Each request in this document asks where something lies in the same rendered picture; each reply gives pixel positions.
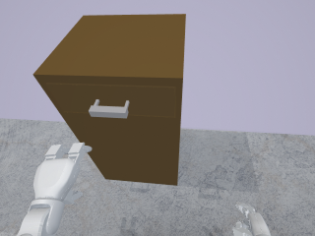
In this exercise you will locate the left robot forearm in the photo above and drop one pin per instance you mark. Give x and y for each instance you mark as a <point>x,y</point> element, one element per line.
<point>43,218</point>

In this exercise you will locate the handle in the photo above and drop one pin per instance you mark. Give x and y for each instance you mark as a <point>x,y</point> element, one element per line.
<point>97,110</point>

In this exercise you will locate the cabinet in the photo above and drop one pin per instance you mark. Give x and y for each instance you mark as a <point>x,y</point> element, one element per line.
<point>124,50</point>

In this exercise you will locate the drawer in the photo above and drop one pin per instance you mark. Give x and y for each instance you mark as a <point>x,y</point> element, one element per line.
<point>143,100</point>

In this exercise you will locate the robot left hand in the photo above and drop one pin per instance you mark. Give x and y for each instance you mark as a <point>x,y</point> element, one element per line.
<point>55,176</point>

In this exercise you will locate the robot right hand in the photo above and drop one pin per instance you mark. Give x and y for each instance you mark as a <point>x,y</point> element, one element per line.
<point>256,224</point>

